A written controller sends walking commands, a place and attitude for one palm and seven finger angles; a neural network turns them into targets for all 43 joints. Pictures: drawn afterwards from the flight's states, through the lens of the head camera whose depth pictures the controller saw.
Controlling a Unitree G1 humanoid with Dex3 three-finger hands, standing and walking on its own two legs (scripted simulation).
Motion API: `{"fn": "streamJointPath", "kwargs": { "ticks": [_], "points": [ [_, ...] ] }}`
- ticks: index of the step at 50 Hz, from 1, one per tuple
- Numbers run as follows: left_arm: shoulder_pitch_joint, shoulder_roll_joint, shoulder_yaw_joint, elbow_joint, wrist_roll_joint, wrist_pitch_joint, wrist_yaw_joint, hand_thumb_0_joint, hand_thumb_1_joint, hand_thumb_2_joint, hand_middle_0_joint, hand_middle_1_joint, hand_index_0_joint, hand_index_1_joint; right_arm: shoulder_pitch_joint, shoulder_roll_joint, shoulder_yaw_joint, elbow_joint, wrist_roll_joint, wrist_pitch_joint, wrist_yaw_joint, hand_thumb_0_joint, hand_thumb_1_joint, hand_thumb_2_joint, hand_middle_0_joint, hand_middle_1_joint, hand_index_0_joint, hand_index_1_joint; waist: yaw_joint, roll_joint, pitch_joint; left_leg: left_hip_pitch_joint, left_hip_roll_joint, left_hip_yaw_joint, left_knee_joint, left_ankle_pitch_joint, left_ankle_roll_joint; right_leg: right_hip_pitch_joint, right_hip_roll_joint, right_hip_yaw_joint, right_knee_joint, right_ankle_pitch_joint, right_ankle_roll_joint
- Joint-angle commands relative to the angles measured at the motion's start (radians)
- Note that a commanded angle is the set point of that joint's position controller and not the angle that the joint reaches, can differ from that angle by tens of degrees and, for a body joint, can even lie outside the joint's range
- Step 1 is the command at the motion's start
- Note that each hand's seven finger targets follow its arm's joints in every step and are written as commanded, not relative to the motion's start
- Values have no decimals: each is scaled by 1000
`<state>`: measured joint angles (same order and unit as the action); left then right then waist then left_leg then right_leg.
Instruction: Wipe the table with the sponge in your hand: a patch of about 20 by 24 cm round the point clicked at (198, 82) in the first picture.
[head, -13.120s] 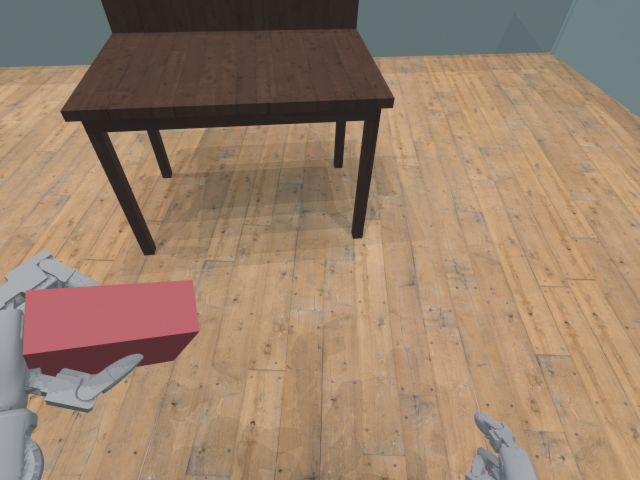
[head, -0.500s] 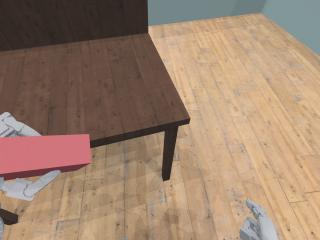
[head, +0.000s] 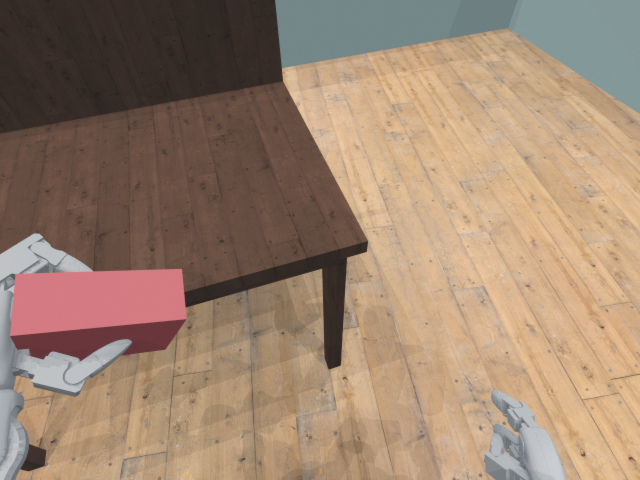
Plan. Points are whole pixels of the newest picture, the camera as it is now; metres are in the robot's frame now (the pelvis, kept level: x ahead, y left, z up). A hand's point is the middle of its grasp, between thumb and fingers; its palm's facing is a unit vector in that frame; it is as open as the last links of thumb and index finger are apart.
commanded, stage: come to a stop and stand still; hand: left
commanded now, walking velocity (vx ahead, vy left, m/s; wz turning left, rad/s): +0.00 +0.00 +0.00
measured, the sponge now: (128, 316) +0.25 +0.21 +0.13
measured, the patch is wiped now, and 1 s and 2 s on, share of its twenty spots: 0.00 0.00 0.00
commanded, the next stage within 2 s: look again from close up in 0.76 s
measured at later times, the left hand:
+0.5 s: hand (26, 301) +0.25 +0.30 +0.15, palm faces +0.37 -0.85 -0.37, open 9.4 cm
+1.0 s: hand (21, 306) +0.24 +0.30 +0.16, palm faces +0.41 -0.84 -0.35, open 9.4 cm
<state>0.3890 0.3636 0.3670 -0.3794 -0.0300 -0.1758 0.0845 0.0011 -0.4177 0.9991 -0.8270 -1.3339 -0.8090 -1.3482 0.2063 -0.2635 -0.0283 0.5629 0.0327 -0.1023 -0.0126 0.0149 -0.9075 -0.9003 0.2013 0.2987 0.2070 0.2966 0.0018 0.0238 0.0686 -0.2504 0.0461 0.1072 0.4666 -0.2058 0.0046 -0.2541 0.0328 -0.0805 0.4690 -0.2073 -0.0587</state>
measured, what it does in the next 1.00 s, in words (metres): shifts its weight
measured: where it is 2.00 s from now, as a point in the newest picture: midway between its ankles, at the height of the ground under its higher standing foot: outside the picture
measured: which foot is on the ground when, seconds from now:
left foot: down 0.00-1.00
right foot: down 0.00-1.00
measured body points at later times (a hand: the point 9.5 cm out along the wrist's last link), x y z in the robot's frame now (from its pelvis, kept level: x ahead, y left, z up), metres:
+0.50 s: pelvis +0.02 +0.05 +0.01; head +0.04 +0.07 +0.45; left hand +0.22 +0.34 +0.17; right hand +0.20 -0.14 -0.07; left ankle +0.03 +0.12 -0.74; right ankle +0.03 -0.07 -0.74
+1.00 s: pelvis +0.02 +0.05 +0.01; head +0.03 +0.06 +0.46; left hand +0.21 +0.34 +0.18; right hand +0.21 -0.17 -0.06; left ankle +0.03 +0.12 -0.74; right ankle +0.03 -0.07 -0.74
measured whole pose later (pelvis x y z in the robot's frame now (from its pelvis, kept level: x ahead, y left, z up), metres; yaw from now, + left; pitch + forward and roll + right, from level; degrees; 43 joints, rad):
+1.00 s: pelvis +0.02 +0.05 +0.01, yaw +0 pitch -1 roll -1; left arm 0.41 0.34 0.32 -0.43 -0.03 -0.16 0.12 0.00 -0.42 1.00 -0.83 -1.34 -0.82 -1.35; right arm 0.20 -0.20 0.03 0.57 -0.01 -0.08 -0.06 0.01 -0.91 -0.90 0.20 0.30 0.21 0.30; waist 0.03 -0.01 0.03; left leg -0.19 -0.02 0.08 0.41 -0.21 0.06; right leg -0.17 0.00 -0.06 0.37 -0.18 0.00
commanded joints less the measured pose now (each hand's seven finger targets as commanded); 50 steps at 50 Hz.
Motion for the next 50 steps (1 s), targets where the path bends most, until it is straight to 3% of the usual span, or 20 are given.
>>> {"fn": "streamJointPath", "kwargs": {
  "ticks": [1, 3, 4, 6, 9, 12, 13, 15, 18, 19, 20, 24, 27, 31, 35, 38, 46, 48, 49, 50],
  "points": [
    [-41, 247, 168, -297, -19, -68, 40, 0, 100, 1300, -1200, -1600, -1200, -1600, -89, -53, -2, -169, -13, -52, -32, 0, -900, -900, 200, 300, 200, 300, 31, -68, -142, 47, -17, -79, 6, -62, 26, -23, -184, 235, -242, -198, 55],
    [-112, 242, 162, -304, -18, -77, 48, 0, 100, 1300, -1200, -1600, -1200, -1600, -81, -60, -3, -158, -20, -63, -44, 0, -900, -900, 200, 300, 200, 300, 23, 12, -136, 71, -19, -94, -1, -66, 26, -43, -170, 243, -247, -249, 41],
    [-167, 273, 169, -343, -14, -85, 52, 0, 100, 1300, -1200, -1600, -1200, -1600, -91, -61, -5, -160, -23, -71, -50, 0, -900, -900, 200, 300, 200, 300, 22, 47, -119, 103, -11, -103, -29, -71, 26, -69, -157, 239, -246, -258, 39],
    [-172, 223, 130, -289, -9, -88, 53, 0, 100, 1300, -1200, -1600, -1200, -1600, -74, -65, -5, -153, -28, -85, -53, 0, -900, -900, 200, 300, 200, 300, 19, 85, -117, 91, 4, -119, -71, -98, 33, -31, -121, 205, -223, -225, 43],
    [-189, 183, 82, -287, 2, -103, 45, 0, 100, 1300, -1200, -1600, -1200, -1600, -76, -69, -1, -150, -35, -109, -47, 0, -900, -900, 200, 300, 200, 300, 20, 109, -100, 53, 30, -169, -166, -159, 39, 22, -80, 156, -180, -158, 39],
    [-124, 146, 58, -237, 11, -103, 39, 0, 100, 1300, -1200, -1600, -1200, -1600, -74, -67, 8, -146, -38, -117, -36, 0, -900, -900, 200, 300, 200, 300, 31, 89, -117, -17, 64, -206, -222, -193, 47, 109, -53, 113, -121, -54, 46],
    [-97, 138, 54, -216, 10, -99, 37, 0, 100, 1300, -1200, -1600, -1200, -1600, -70, -66, 9, -146, -38, -116, -33, 0, -900, -900, 200, 300, 200, 300, 33, 50, -122, -19, 61, -201, -212, -170, 44, 117, -54, 113, -129, -32, 46],
    [-81, 120, 38, -200, 8, -91, 31, 0, 100, 1300, -1200, -1600, -1200, -1600, -69, -64, 13, -146, -39, -112, -27, 0, -900, -900, 200, 300, 200, 300, 29, 44, -120, -3, 54, -198, -215, -116, 30, 105, -50, 107, -135, -8, 42],
    [-94, 143, 58, -212, 7, -87, 29, 0, 100, 1300, -1200, -1600, -1200, -1600, -68, -64, 17, -144, -44, -102, -27, 0, -900, -900, 200, 300, 200, 300, 27, 25, -140, 21, 50, -191, -202, -18, 18, 115, -49, 101, -129, 57, 40],
    [-98, 168, 80, -224, 8, -83, 30, 0, 100, 1300, -1200, -1600, -1200, -1600, -76, -62, 19, -142, -49, -98, -29, 0, -900, -900, 200, 300, 200, 300, 26, 36, -156, 46, 48, -186, -197, 42, 8, 113, -48, 92, -114, 86, 40],
    [-96, 152, 70, -237, 4, -81, 28, 0, 100, 1300, -1200, -1600, -1200, -1600, -76, -56, 21, -147, -48, -93, -30, 0, -900, -900, 200, 300, 200, 300, 27, 38, -172, 69, 50, -180, -183, 102, 4, 116, -49, 85, -104, 115, 39],
    [-106, 180, 94, -287, -2, -71, 28, 0, 100, 1300, -1200, -1600, -1200, -1600, -91, -52, 26, -151, -51, -80, -33, 0, -900, -900, 200, 300, 200, 300, 28, 50, -215, 122, 35, -153, -130, 302, -23, 131, -48, 70, -81, 205, 40],
    [-100, 163, 79, -313, -7, -67, 28, 0, 100, 1300, -1200, -1600, -1200, -1600, -85, -53, 21, -151, -48, -70, -31, 0, -900, -900, 200, 300, 200, 300, 27, 72, -236, 164, 38, -146, -103, 421, -41, 127, -42, 56, -62, 232, 38],
    [-88, 152, 66, -323, -8, -58, 31, 0, 100, 1300, -1200, -1600, -1200, -1600, -89, -54, 17, -152, -45, -58, -29, 0, -900, -900, 200, 300, 200, 300, 26, 104, -236, 198, 49, -151, -102, 495, -63, 99, -33, 42, -41, 177, 39],
    [-79, 134, 55, -288, -11, -48, 36, 0, 100, 1300, -1200, -1600, -1200, -1600, -97, -55, 14, -153, -40, -44, -33, 0, -900, -900, 200, 300, 200, 300, 26, 77, -194, 142, 52, -160, -134, 372, -68, 114, -34, 46, -65, 140, 41],
    [-84, 136, 58, -282, -11, -49, 42, 0, 100, 1300, -1200, -1600, -1200, -1600, -102, -60, 10, -155, -40, -38, -38, 0, -900, -900, 200, 300, 200, 300, 26, 51, -189, 93, 38, -152, -142, 235, -52, 150, -49, 66, -95, 157, 37],
    [-78, 139, 57, -278, -14, -49, 53, 0, 100, 1300, -1200, -1600, -1200, -1600, -111, -59, 11, -155, -41, -34, -53, 0, -900, -900, 200, 300, 200, 300, 24, 31, -172, 58, 13, -147, -145, 95, -25, 148, -70, 101, -135, 144, 32],
    [-83, 140, 55, -276, -13, -51, 55, 0, 100, 1300, -1200, -1600, -1200, -1600, -108, -61, 9, -152, -41, -35, -55, 0, -900, -900, 200, 300, 200, 300, 23, 33, -167, 55, 9, -146, -148, 60, -16, 139, -73, 110, -149, 125, 32],
    [-91, 158, 68, -293, -11, -52, 57, 0, 100, 1300, -1200, -1600, -1200, -1600, -115, -64, 8, -151, -42, -34, -58, 0, -900, -900, 200, 300, 200, 300, 23, 67, -173, 55, 7, -148, -152, 67, -19, 144, -71, 105, -141, 122, 32],
    [-83, 142, 55, -280, -13, -51, 56, 0, 100, 1300, -1200, -1600, -1200, -1600, -112, -58, 11, -153, -42, -35, -58, 0, -900, -900, 200, 300, 200, 300, 23, 54, -164, 57, 11, -152, -156, 61, -18, 138, -70, 103, -144, 114, 33]
  ]
}}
